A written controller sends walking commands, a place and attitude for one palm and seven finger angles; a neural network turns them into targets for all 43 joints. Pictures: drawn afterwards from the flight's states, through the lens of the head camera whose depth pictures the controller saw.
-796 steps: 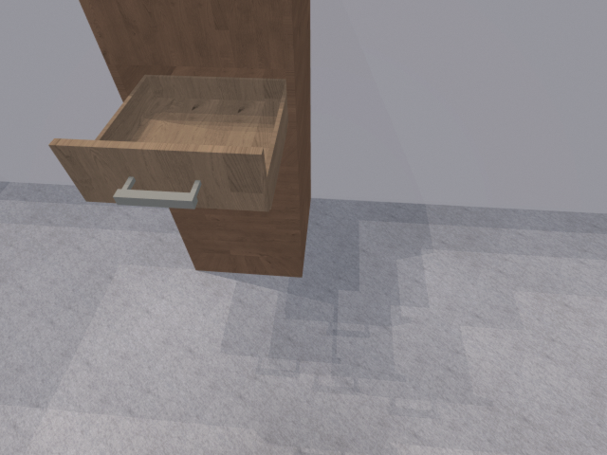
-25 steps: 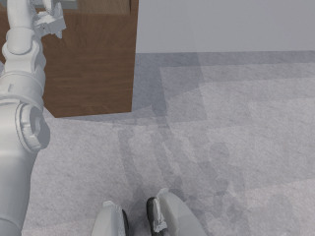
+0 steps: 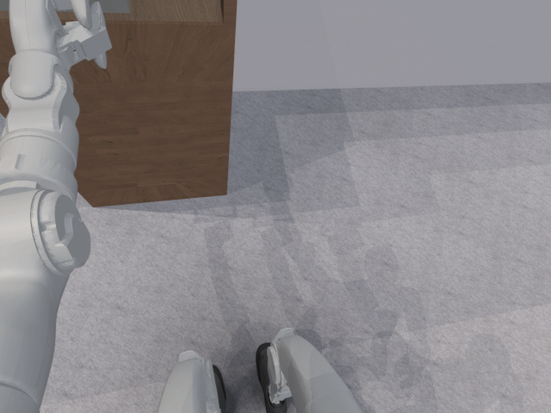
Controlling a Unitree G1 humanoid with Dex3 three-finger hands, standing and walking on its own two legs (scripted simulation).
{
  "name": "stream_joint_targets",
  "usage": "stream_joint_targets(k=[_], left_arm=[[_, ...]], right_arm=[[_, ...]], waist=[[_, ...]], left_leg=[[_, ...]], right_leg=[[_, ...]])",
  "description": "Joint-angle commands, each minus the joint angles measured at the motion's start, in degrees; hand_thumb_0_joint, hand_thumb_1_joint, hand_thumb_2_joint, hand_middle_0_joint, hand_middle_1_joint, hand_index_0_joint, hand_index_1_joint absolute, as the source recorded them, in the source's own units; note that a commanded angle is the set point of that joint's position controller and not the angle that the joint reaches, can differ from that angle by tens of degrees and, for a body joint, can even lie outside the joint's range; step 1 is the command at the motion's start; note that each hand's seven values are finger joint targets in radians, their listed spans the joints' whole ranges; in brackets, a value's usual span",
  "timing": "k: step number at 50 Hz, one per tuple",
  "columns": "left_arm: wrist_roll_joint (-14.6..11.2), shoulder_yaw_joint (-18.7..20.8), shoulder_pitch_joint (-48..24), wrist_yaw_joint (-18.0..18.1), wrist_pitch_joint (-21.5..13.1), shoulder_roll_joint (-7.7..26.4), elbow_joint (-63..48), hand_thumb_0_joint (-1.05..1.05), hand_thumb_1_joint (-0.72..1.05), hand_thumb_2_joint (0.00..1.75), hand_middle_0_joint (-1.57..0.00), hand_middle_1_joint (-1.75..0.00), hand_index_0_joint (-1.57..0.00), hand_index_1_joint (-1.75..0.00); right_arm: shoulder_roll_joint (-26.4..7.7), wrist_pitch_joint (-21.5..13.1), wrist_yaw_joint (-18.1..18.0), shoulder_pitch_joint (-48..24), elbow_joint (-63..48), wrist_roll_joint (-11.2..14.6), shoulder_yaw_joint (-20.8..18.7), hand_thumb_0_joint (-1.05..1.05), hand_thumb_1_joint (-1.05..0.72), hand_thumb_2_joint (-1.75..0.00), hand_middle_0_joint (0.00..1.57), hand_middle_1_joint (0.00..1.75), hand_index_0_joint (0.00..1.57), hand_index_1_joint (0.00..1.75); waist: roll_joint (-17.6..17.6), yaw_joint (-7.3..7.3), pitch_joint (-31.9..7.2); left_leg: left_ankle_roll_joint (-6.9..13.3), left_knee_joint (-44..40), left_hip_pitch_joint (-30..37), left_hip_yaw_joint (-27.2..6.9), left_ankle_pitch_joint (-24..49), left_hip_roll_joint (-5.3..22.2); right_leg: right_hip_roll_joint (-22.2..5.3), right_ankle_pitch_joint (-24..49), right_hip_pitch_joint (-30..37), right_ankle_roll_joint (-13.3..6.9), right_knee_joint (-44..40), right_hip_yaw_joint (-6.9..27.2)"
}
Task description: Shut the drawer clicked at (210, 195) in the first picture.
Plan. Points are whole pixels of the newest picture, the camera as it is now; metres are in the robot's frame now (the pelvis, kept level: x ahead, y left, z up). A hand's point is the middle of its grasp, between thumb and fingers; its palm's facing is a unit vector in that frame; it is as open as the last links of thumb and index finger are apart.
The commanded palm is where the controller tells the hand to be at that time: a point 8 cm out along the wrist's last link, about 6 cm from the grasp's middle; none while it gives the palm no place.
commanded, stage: pull the fist back off the drawer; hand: left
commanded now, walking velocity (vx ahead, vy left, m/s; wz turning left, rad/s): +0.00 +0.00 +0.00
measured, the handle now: out of the picture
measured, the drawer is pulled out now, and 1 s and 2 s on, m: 0.00 0.00 0.00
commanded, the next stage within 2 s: draw the hand back to the body in 0.22 s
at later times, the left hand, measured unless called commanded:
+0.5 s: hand (65, 50) +0.55 +0.15 +0.11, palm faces +0.01 -1.00 -0.03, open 3.3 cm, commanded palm +0.50 +0.19 +0.13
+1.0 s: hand out of the picture +0.37 +0.19 +0.18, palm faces +0.12 -0.97 -0.21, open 3.3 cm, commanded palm +0.33 +0.24 +0.20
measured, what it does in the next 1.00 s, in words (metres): rises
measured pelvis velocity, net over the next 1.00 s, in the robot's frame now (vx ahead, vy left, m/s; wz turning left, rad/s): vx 0.05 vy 0.00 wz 0.02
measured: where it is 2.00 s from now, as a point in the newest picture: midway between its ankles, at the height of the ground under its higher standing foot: (244, 406)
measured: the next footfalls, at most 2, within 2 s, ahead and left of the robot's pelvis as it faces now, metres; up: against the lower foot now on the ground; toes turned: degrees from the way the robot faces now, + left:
none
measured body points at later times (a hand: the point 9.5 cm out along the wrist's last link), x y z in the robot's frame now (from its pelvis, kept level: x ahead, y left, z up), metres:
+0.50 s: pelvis +0.06 -0.01 +0.04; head +0.18 +0.00 +0.47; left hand +0.54 +0.20 +0.12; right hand +0.06 -0.26 -0.07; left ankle +0.02 +0.07 -0.65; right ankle +0.04 -0.10 -0.65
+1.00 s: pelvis +0.05 +0.00 +0.08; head +0.07 -0.01 +0.53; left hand +0.36 +0.24 +0.19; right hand +0.24 -0.22 -0.01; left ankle +0.02 +0.07 -0.65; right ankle +0.04 -0.10 -0.65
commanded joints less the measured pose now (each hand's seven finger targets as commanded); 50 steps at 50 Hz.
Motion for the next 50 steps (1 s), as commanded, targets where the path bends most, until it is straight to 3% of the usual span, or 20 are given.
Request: stream_joint_targets(k=[1,5,10,13,14,16,19,21,23,25,29,31,33,35,37,39,41,42,45,50], left_arm=[[-1.9,2.4,-26.2,0.9,-4.0,10.5,-16.1,0.0,0.9,0.9,-1.4,-1.6,-1.4,-1.6],[-2.2,2.7,-18.0,0.9,-4.8,9.6,-17.8,0.0,0.9,0.9,-1.4,-1.6,-1.4,-1.6],[-2.8,0.5,-15.3,0.3,-6.4,5.5,-20.8,0.0,0.9,0.9,-1.4,-1.6,-1.4,-1.6],[-4.2,2.2,-13.0,-0.4,-6.7,6.2,-19.6,0.0,0.9,0.9,-1.4,-1.6,-1.4,-1.6],[-4.3,2.5,-12.0,-0.8,-7.0,6.5,-20.2,0.0,0.9,0.9,-1.4,-1.6,-1.4,-1.6],[-4.8,-0.9,-12.6,-1.7,-7.5,1.9,-21.4,0.0,0.9,0.9,-1.4,-1.6,-1.4,-1.6],[-6.5,2.3,0.1,-3.1,-7.9,5.0,-30.2,0.0,0.9,0.9,-1.4,-1.6,-1.4,-1.6],[-8.5,1.7,7.8,-4.2,-6.9,3.3,-37.3,0.0,0.9,0.9,-1.4,-1.6,-1.4,-1.6],[-10.3,0.6,13.5,-5.0,-5.2,1.2,-42.4,0.0,0.9,0.9,-1.4,-1.6,-1.4,-1.6],[-11.9,-0.4,19.5,-5.5,-3.4,-1.2,-47.1,0.0,0.9,0.9,-1.4,-1.6,-1.4,-1.6],[-13.4,-1.8,23.8,-5.3,-1.6,-2.7,-51.9,0.0,0.9,0.9,-1.4,-1.6,-1.4,-1.6],[-13.8,-3.9,26.4,-5.4,-1.3,-5.0,-52.8,0.0,0.9,0.9,-1.4,-1.6,-1.4,-1.6],[-14.6,-6.2,31.8,-6.4,-0.8,-7.3,-60.1,0.0,0.9,0.9,-1.4,-1.6,-1.4,-1.6],[-15.1,-5.4,37.0,-7.3,0.4,-6.0,-65.3,0.0,0.9,0.9,-1.4,-1.6,-1.4,-1.6],[-15.7,-5.9,39.1,-7.9,2.3,-6.5,-66.4,0.0,0.9,0.9,-1.4,-1.6,-1.4,-1.6],[-16.4,-4.6,39.9,-8.0,4.0,-5.3,-65.5,0.0,0.9,0.9,-1.4,-1.6,-1.4,-1.6],[-16.8,-5.6,40.0,-8.0,5.4,-7.0,-66.5,0.0,0.9,0.9,-1.4,-1.6,-1.4,-1.6],[-10.6,-8.8,41.7,-2.5,5.5,-3.7,-73.2,0.0,0.9,0.9,-1.4,-1.6,-1.4,-1.6],[-9.1,-11.6,50.9,2.1,8.3,-7.9,-81.1,0.0,0.9,0.9,-1.4,-1.6,-1.4,-1.6],[-7.5,-9.0,57.6,6.7,10.7,-5.2,-87.1,0.0,0.9,0.9,-1.4,-1.6,-1.4,-1.6]], right_arm=[[-12.2,0.7,-0.2,12.8,-1.3,0.5,-4.9,0.0,-0.9,-0.9,0.2,0.3,0.2,0.3],[-11.4,1.6,0.0,12.2,-2.6,0.9,-5.0,0.0,-0.9,-0.9,0.2,0.3,0.2,0.3],[-10.6,2.4,0.1,11.6,-2.8,1.3,-5.7,0.0,-0.9,-0.9,0.2,0.3,0.2,0.3],[-10.7,2.8,-0.2,11.6,-2.4,1.5,-6.1,0.0,-0.9,-0.9,0.2,0.3,0.2,0.3],[-10.7,3.0,-0.3,11.6,-2.6,1.5,-6.1,0.0,-0.9,-0.9,0.2,0.3,0.2,0.3],[-10.0,3.1,-0.2,11.1,-2.3,1.6,-6.2,0.0,-0.9,-0.9,0.2,0.3,0.2,0.3],[-10.1,3.7,0.0,9.8,-5.1,2.3,-6.9,0.0,-0.9,-0.9,0.2,0.3,0.2,0.3],[-9.2,3.7,0.1,7.9,-6.8,3.3,-7.1,0.0,-0.9,-0.9,0.2,0.3,0.2,0.3],[-8.3,3.3,0.0,5.9,-8.0,4.3,-7.2,0.0,-0.9,-0.9,0.2,0.3,0.2,0.3],[-8.1,2.4,0.0,3.8,-9.1,5.2,-7.4,0.0,-0.9,-0.9,0.2,0.3,0.2,0.3],[-8.2,1.4,-1.3,-1.1,-9.3,6.4,-7.2,0.0,-0.9,-0.9,0.2,0.3,0.2,0.3],[-7.7,0.8,-2.1,-3.0,-9.5,6.7,-6.8,0.0,-0.9,-0.9,0.2,0.3,0.2,0.3],[-7.2,-0.3,-2.3,-3.7,-10.2,6.8,-7.2,0.0,-0.9,-0.9,0.2,0.3,0.2,0.3],[-7.1,-1.4,-2.3,-4.1,-10.4,6.7,-7.2,0.0,-0.9,-0.9,0.2,0.3,0.2,0.3],[-7.0,-2.2,-2.6,-6.4,-10.5,7.0,-6.8,0.0,-0.9,-0.9,0.2,0.3,0.2,0.3],[-7.5,-2.5,-3.4,-9.3,-11.0,7.4,-6.3,0.0,-0.9,-0.9,0.2,0.3,0.2,0.3],[-7.0,-3.1,-4.0,-12.7,-12.1,7.8,-5.6,0.0,-0.9,-0.9,0.2,0.3,0.2,0.3],[-5.8,-2.1,-4.8,-17.2,-12.2,7.7,-6.1,0.0,-0.9,-0.9,0.2,0.3,0.2,0.3],[-5.2,-2.3,-5.4,-17.1,-12.5,7.3,-5.8,0.0,-0.9,-0.9,0.2,0.3,0.2,0.3],[-4.6,-2.0,-6.7,-21.1,-11.9,6.6,-4.5,0.0,-0.9,-0.9,0.2,0.3,0.2,0.3]], waist=[[10.4,0.51,-33.1],[7.9,2.88,-32.7],[5.6,2.76,-31.3],[2.9,3.16,-29.4],[4.0,3.8,-30.1],[6.1,3.37,-30.4],[8.7,8.55,-38.4],[7.9,10.29,-40.6],[2.3,11.1,-37.8],[1.8,12.03,-34.7],[-1.3,11.51,-22.3],[-0.8,11.5,-17.6],[1.9,12.85,-22.8],[5.9,14.49,-27.6],[1.9,14.14,-22.8],[-5.0,13.82,-16.1],[-4.7,14.09,-11.4],[-3.4,16.6,-10.8],[3.2,17.18,-16.6],[-3.9,17.7,-8.5]], left_leg=[[-2.8,-9.2,33.1,-9.6,19.2,1.9],[-2.6,-10.3,31.4,-7.1,22.4,1.1],[-2.4,-10.6,32.9,-5.9,26.7,0.9],[-2.1,-10.9,31.2,-4.8,27.3,0.5],[-2.1,-10.8,31.7,-4.6,28.9,0.3],[-2.5,-10.7,34.9,-5.0,32.2,0.6],[-3.1,-12.1,42.0,-4.3,43.3,0.5],[-3.0,-13.3,43.9,-3.6,48.0,0.5],[-2.0,-15.3,40.1,-2.3,45.4,0.3],[-1.5,-16.9,40.0,-1.4,43.1,-0.1],[-1.4,-20.8,39.3,-0.9,29.0,-0.5],[-1.5,-22.1,40.8,-1.3,30.0,-0.3],[-1.8,-21.3,46.3,-1.8,44.3,0.2],[-2.8,-20.8,52.7,-2.7,54.0,0.6],[-3.3,-22.7,51.7,-3.2,47.6,0.8],[-2.4,-25.4,46.1,-2.9,33.5,0.0],[-2.2,-27.9,44.2,-2.4,24.1,-0.8],[-1.9,-30.2,47.1,-1.9,24.9,-1.0],[-3.0,-30.7,57.3,-3.7,39.1,0.4],[-2.7,-37.0,56.4,-3.7,28.8,0.7]], right_leg=[[1.0,7.5,11.4,0.5,-7.4,4.1],[1.2,12.4,18.1,0.3,-7.9,4.8],[1.3,18.3,21.1,0.5,-8.5,5.3],[1.4,21.0,24.4,0.6,-9.2,5.9],[1.2,22.7,24.9,0.4,-8.8,6.0],[1.1,24.0,23.3,0.5,-8.7,5.7],[1.1,31.7,31.1,0.1,-9.2,6.1],[0.7,38.3,36.4,0.3,-10.3,6.5],[0.2,43.2,42.8,0.6,-11.6,7.0],[-0.1,44.3,45.1,0.7,-12.9,7.2],[0.4,30.7,42.2,0.7,-17.2,6.6],[0.4,29.3,41.0,0.6,-18.2,6.3],[-0.2,38.6,44.6,0.9,-16.8,6.1],[-0.8,42.9,45.7,1.0,-16.3,6.1],[-0.7,37.1,44.5,1.2,-18.0,5.2],[-0.5,29.6,45.1,1.0,-20.0,5.0],[-0.9,23.9,45.4,0.7,-22.0,5.1],[-2.4,22.2,47.7,0.2,-24.9,7.5],[-2.7,26.8,50.0,0.4,-25.4,7.0],[-2.4,21.5,53.6,0.3,-30.3,6.7]])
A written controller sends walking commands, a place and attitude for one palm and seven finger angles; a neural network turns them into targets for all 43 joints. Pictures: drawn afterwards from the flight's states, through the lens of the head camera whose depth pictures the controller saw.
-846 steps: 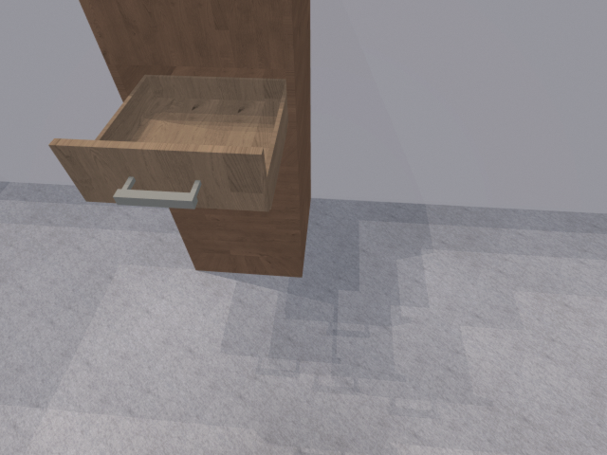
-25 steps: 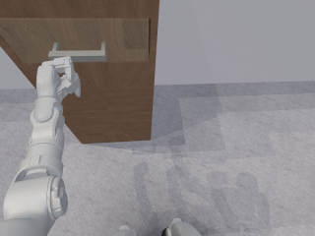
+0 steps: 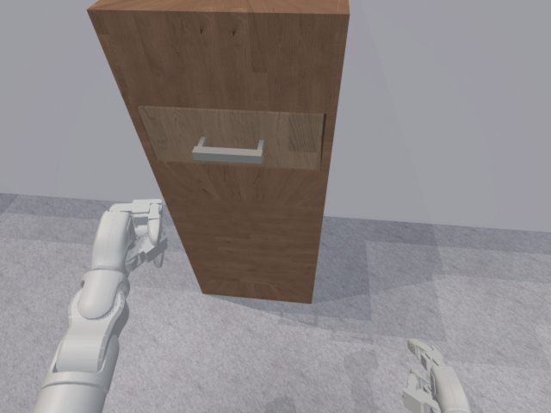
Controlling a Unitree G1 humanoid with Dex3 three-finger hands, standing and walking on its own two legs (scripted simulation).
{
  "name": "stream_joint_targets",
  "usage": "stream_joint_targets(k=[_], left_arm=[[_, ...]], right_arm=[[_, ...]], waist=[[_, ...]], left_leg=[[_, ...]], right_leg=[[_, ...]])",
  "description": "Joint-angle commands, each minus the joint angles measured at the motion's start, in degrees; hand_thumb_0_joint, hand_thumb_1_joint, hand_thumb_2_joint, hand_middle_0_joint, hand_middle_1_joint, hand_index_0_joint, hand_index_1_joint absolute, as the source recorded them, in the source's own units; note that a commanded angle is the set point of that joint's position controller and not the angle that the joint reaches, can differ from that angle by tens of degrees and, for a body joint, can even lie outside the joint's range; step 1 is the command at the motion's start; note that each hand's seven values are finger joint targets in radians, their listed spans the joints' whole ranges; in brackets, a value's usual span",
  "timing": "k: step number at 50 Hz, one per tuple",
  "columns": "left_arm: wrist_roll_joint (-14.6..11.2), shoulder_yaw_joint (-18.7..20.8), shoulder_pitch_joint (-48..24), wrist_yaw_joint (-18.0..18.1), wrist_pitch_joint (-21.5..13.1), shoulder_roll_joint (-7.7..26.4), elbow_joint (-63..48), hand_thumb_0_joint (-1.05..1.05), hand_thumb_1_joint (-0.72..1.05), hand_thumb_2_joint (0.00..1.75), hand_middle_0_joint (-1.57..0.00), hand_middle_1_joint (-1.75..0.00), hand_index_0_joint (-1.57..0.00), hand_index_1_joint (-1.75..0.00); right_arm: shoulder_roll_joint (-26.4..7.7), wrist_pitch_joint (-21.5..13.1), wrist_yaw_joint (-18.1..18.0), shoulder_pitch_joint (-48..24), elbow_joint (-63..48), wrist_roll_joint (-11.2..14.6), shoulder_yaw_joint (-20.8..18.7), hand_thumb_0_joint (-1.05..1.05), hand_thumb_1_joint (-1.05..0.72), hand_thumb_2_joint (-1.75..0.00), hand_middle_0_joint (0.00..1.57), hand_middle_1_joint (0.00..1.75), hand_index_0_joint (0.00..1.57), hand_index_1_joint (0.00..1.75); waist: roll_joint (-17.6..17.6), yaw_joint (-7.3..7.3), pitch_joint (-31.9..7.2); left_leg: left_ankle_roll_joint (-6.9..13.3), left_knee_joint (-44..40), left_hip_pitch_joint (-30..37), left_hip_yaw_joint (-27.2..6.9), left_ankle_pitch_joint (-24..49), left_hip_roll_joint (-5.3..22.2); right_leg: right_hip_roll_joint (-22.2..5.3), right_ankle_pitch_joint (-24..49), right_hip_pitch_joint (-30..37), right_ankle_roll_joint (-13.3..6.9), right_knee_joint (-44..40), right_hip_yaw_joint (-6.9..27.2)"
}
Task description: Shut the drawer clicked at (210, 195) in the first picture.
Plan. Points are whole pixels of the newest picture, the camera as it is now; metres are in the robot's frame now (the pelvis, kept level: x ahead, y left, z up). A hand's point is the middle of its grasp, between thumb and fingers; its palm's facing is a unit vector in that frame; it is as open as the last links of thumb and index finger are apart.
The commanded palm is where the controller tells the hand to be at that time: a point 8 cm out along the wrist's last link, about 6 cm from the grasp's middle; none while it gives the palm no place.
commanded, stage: draw the hand back to the body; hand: left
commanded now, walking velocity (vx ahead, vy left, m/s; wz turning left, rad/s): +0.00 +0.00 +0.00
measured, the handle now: (229, 148) +0.62 +0.14 +0.02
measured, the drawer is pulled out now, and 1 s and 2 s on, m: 0.00 0.00 0.00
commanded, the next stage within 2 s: step back with the hand held close in 0.70 s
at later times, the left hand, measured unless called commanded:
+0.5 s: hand (46, 325) +0.17 +0.23 +0.17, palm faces +0.37 -0.85 -0.37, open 3.2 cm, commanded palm +0.11 +0.28 +0.19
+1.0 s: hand (36, 315) +0.18 +0.24 +0.18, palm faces +0.37 -0.81 -0.45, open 3.2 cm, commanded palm +0.11 +0.28 +0.19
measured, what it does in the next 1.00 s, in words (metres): stands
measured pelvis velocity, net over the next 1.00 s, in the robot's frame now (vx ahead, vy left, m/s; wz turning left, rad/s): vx -0.02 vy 0.00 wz -0.01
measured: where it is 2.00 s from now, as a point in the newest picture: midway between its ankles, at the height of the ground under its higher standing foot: outside the picture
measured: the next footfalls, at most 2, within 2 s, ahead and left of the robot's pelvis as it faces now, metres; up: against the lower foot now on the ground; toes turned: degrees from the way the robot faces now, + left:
right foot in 1.74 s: -0.09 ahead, -0.12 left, +0.00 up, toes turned +6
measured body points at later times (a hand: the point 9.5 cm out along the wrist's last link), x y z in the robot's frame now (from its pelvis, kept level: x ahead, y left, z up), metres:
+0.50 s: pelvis -0.02 +0.00 +0.01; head -0.04 -0.03 +0.46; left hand +0.15 +0.28 +0.19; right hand +0.17 -0.22 -0.07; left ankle -0.03 +0.07 -0.73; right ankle -0.01 -0.11 -0.73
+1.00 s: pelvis -0.02 +0.00 +0.01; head -0.02 -0.02 +0.46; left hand +0.15 +0.28 +0.21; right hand +0.16 -0.24 -0.07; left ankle -0.03 +0.07 -0.73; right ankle -0.01 -0.11 -0.73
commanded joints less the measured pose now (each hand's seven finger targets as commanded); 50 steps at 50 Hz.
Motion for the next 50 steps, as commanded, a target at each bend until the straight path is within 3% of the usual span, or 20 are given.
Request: stream_joint_targets(k=[1,4,7,13,17,20,26,28,30,35,38,41,42,43,44,46,50], left_arm=[[0.9,5.3,-10.0,3.8,-1.8,10.4,-18.5,0.0,0.9,0.9,-1.4,-1.6,-1.4,-1.6],[1.2,6.1,-6.8,4.5,-1.3,11.0,-21.1,0.0,0.9,0.9,-1.4,-1.6,-1.4,-1.6],[1.3,6.6,-3.2,5.0,-1.5,10.4,-25.7,0.0,0.9,0.9,-1.4,-1.6,-1.4,-1.6],[1.3,9.3,10.0,5.5,-2.4,11.0,-35.0,0.0,0.9,0.9,-1.4,-1.6,-1.4,-1.6],[1.2,11.8,18.0,5.5,-2.5,11.4,-37.7,0.0,0.9,0.9,-1.4,-1.6,-1.4,-1.6],[1.3,13.4,21.2,5.7,-3.0,12.1,-42.5,0.0,0.9,0.9,-1.4,-1.6,-1.4,-1.6],[1.1,18.1,31.0,6.7,-3.8,14.3,-47.8,0.0,0.9,0.9,-1.4,-1.6,-1.4,-1.6],[1.4,15.6,29.8,6.6,-3.7,11.7,-46.1,0.0,0.9,0.9,-1.4,-1.6,-1.4,-1.6],[2.0,13.8,27.3,6.7,-3.6,10.6,-45.4,0.0,0.9,0.9,-1.4,-1.6,-1.4,-1.6],[2.3,15.3,26.5,7.5,-4.0,12.3,-45.4,0.0,0.9,0.9,-1.4,-1.6,-1.4,-1.6],[2.2,17.0,27.9,7.9,-4.3,13.5,-46.6,0.0,0.9,0.9,-1.4,-1.6,-1.4,-1.6],[2.0,16.8,29.0,7.7,-4.1,12.8,-46.3,0.0,0.9,0.9,-1.4,-1.6,-1.4,-1.6],[2.1,25.7,21.4,7.9,-7.2,21.3,-51.9,0.0,0.9,0.9,-1.4,-1.6,-1.4,-1.6],[2.1,22.8,28.2,7.4,-7.5,16.4,-44.8,0.0,0.9,0.9,-1.4,-1.6,-1.4,-1.6],[2.4,22.0,28.6,7.1,-7.9,16.0,-45.4,0.0,0.9,0.9,-1.4,-1.6,-1.4,-1.6],[2.5,18.7,33.6,6.6,-8.1,12.1,-43.3,0.0,0.9,0.9,-1.4,-1.6,-1.4,-1.6],[2.2,19.7,38.4,6.5,-8.6,12.9,-44.5,0.0,0.9,0.9,-1.4,-1.6,-1.4,-1.6]], right_arm=[[-5.8,-1.8,-1.5,-4.9,-6.8,-0.2,-1.7,0.0,-0.9,-0.9,0.2,0.3,0.2,0.3],[-5.7,-1.8,-2.0,-6.6,-6.2,-0.5,-1.3,0.0,-0.9,-0.9,0.2,0.3,0.2,0.3],[-5.0,-2.6,-2.1,-7.5,-5.9,-0.8,-0.9,0.0,-0.9,-0.9,0.2,0.3,0.2,0.3],[-4.9,-4.5,-1.5,-8.1,-5.7,-1.7,-1.2,0.0,-0.9,-0.9,0.2,0.3,0.2,0.3],[-4.9,-4.9,-1.2,-8.5,-5.4,-1.9,-1.6,0.0,-0.9,-0.9,0.2,0.3,0.2,0.3],[-5.0,-5.6,-1.4,-8.7,-5.6,-1.9,-1.9,0.0,-0.9,-0.9,0.2,0.3,0.2,0.3],[-4.7,-7.5,-2.1,-8.0,-5.7,-1.8,-2.3,0.0,-0.9,-0.9,0.2,0.3,0.2,0.3],[-4.8,-7.9,-2.1,-7.5,-4.8,-2.1,-2.3,0.0,-0.9,-0.9,0.2,0.3,0.2,0.3],[-5.3,-8.3,-2.2,-7.2,-4.2,-2.1,-2.5,0.0,-0.9,-0.9,0.2,0.3,0.2,0.3],[-5.1,-9.1,-3.0,-6.9,-4.0,-2.3,-2.5,0.0,-0.9,-0.9,0.2,0.3,0.2,0.3],[-4.9,-9.7,-3.2,-7.1,-4.1,-2.6,-2.4,0.0,-0.9,-0.9,0.2,0.3,0.2,0.3],[-4.7,-9.9,-3.1,-7.2,-3.8,-2.6,-2.2,0.0,-0.9,-0.9,0.2,0.3,0.2,0.3],[-6.6,-8.5,-2.7,-6.6,-5.8,-2.4,-2.8,0.0,-0.9,-0.9,0.2,0.3,0.2,0.3],[-5.6,-7.6,-2.5,-5.9,-4.0,-2.6,-3.2,0.0,-0.9,-0.9,0.2,0.3,0.2,0.3],[-5.7,-7.1,-2.2,-6.6,-4.5,-2.7,-3.3,0.0,-0.9,-0.9,0.2,0.3,0.2,0.3],[-5.9,-5.9,-1.8,-5.8,-4.3,-2.9,-3.8,0.0,-0.9,-0.9,0.2,0.3,0.2,0.3],[-6.0,-4.1,-1.7,-6.0,-5.7,-2.4,-4.9,0.0,-0.9,-0.9,0.2,0.3,0.2,0.3]], waist=[[-4.1,-0.09,-9.6],[-3.0,0.48,-5.5],[2.2,0.8,-4.7],[1.2,1.88,-4.7],[-2.1,2.22,0.0],[0.4,2.29,0.8],[0.4,3.27,1.1],[-1.1,2.36,3.9],[-0.2,1.55,6.8],[-0.6,2.49,3.9],[-0.9,3.38,1.0],[0.3,3.41,1.5],[-0.4,0.5,5.6],[-2.2,0.16,6.0],[-1.4,0.29,6.6],[-1.7,-0.28,3.3],[-2.2,-0.09,-5.1]], left_leg=[[-2.0,-8.4,8.8,-3.7,21.0,3.9],[-1.9,-11.2,9.2,-3.9,16.7,3.8],[-2.3,-13.1,11.5,-4.3,15.8,3.7],[-2.8,-14.7,13.3,-5.0,19.4,4.1],[-2.4,-15.3,11.2,-4.8,17.0,4.1],[-2.4,-15.4,11.2,-4.8,14.9,4.2],[-2.3,-14.6,10.5,-4.2,13.3,4.1],[-1.9,-14.4,10.5,-4.2,12.0,3.8],[-1.8,-14.9,10.4,-4.6,9.2,3.9],[-1.6,-15.4,11.0,-5.1,7.8,3.8],[-1.6,-14.7,11.3,-4.4,11.7,3.5],[-2.0,-14.5,11.3,-4.2,14.2,3.5],[-0.2,-13.4,5.9,-6.6,10.6,4.3],[-0.2,-11.8,6.7,-6.9,10.6,4.3],[-0.3,-11.5,6.9,-6.7,11.7,4.1],[-0.7,-11.1,7.0,-6.3,15.6,4.8],[-0.9,-11.6,7.9,-5.9,26.2,6.0]], right_leg=[[-1.7,16.9,9.8,-0.4,-6.3,2.2],[-1.6,13.1,10.8,-0.8,-9.0,2.3],[-1.8,11.7,12.3,-1.0,-10.6,2.2],[-1.6,13.5,15.7,-1.1,-11.9,2.0],[-1.5,11.9,15.1,-0.9,-13.2,2.1],[-1.6,10.2,14.7,-0.8,-13.8,2.6],[-1.7,9.0,14.7,-0.8,-14.6,3.5],[-1.8,7.4,12.4,-0.8,-15.5,3.7],[-1.8,4.4,10.1,-0.7,-16.0,3.7],[-1.9,3.5,11.7,-0.7,-15.1,3.3],[-2.1,6.8,14.3,-0.8,-14.7,3.7],[-2.1,9.5,14.8,-1.0,-14.4,3.8],[-5.0,11.5,10.0,-1.2,-16.9,11.7],[-6.9,10.4,7.9,-1.7,-17.9,12.5],[-7.2,11.7,7.0,-1.8,-18.5,12.7],[-7.6,15.4,8.3,-1.6,-16.2,10.8],[-6.6,25.2,12.9,-0.1,-10.3,6.8]])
